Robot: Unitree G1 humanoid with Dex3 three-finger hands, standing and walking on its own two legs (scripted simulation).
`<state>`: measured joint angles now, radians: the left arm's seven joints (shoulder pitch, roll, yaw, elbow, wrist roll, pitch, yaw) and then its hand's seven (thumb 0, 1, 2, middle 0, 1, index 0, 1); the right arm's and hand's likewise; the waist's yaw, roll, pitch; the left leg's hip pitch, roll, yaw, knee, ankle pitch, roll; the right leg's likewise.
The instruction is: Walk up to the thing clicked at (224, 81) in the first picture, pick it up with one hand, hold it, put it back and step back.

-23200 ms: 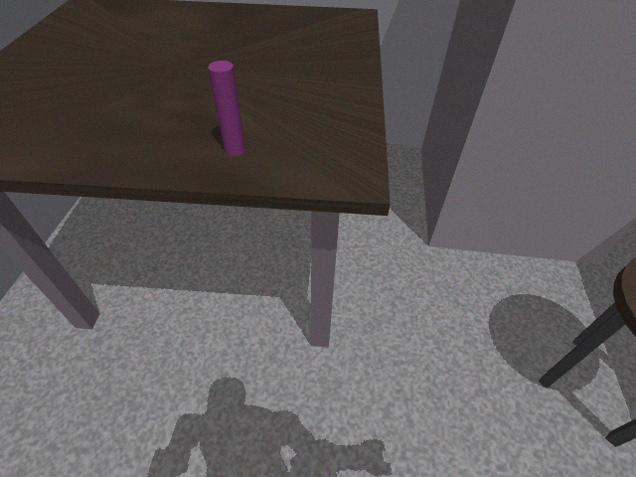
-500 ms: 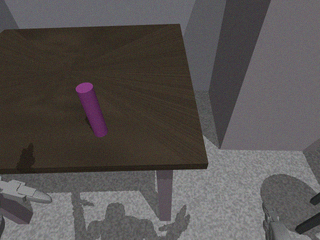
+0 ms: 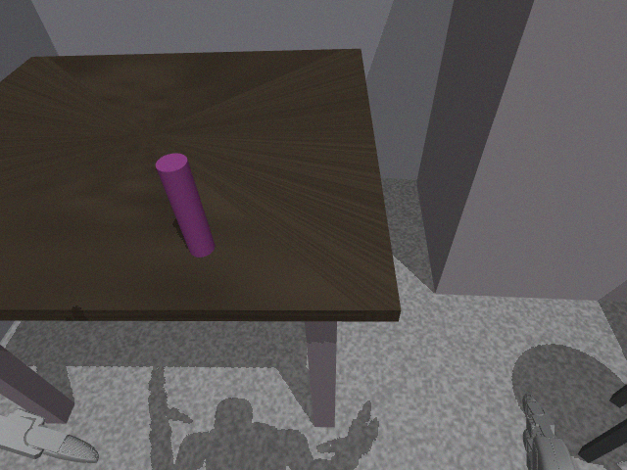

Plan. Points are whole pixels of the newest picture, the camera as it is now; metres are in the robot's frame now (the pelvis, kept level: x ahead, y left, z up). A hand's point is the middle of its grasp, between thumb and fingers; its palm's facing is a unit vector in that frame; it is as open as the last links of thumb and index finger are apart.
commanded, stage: home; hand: left
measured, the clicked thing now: (188, 209) +0.48 +0.22 +0.07
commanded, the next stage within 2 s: none
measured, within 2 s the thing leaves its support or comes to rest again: neither
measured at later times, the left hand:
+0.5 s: hand (155, 445) +0.17 +0.21 -0.03, palm faces +0.15 -0.96 -0.25, open 17.7 cm
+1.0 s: hand (190, 435) +0.20 +0.20 -0.10, palm faces +0.06 -0.97 -0.23, open 17.7 cm
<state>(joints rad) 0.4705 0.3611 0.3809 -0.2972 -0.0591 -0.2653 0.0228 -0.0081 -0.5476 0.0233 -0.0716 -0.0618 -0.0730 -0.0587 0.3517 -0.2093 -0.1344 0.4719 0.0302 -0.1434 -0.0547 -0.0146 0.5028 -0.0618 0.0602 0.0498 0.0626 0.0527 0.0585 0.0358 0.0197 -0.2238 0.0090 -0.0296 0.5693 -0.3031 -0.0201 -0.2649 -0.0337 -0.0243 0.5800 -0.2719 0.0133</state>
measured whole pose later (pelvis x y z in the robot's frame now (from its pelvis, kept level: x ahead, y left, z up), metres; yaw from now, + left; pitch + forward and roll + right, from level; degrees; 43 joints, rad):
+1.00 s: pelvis +0.02 +0.02 +0.00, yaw -2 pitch +0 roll -1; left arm 0.24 0.18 0.00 0.55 0.00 -0.09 0.10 -0.01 -0.59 0.02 -0.05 -0.05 -0.05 -0.05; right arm 0.23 -0.20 0.01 0.71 0.01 -0.09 -0.05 0.01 -0.90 -0.90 0.20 0.30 0.21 0.30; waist -0.01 0.00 0.03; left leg -0.23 0.01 0.00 0.55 -0.32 0.00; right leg -0.25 -0.03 0.00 0.50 -0.25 0.04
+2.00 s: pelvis -0.01 +0.00 +0.01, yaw -1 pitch -3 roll +0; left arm 0.17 0.36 -0.03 1.13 0.01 -0.01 0.00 0.00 -0.56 0.04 -0.06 -0.05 -0.06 -0.05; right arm 0.19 -0.35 0.00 1.11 -0.02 0.00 0.01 0.00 -0.90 -0.90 0.20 0.30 0.21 0.30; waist 0.00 0.00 0.03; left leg -0.14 0.02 -0.02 0.38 -0.19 -0.02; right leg -0.18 -0.03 -0.02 0.38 -0.15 0.01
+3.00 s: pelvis +0.01 -0.01 +0.02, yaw -1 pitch -3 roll +0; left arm 0.11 0.35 -0.01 1.14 0.01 0.00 0.00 0.00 -0.56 0.04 -0.06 -0.05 -0.06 -0.05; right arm 0.14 -0.36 0.01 1.12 -0.01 0.00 0.00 0.00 -0.90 -0.90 0.20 0.30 0.21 0.30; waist 0.00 0.01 0.05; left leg -0.08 0.03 -0.02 0.32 -0.19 -0.03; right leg -0.13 -0.01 -0.02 0.34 -0.16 0.00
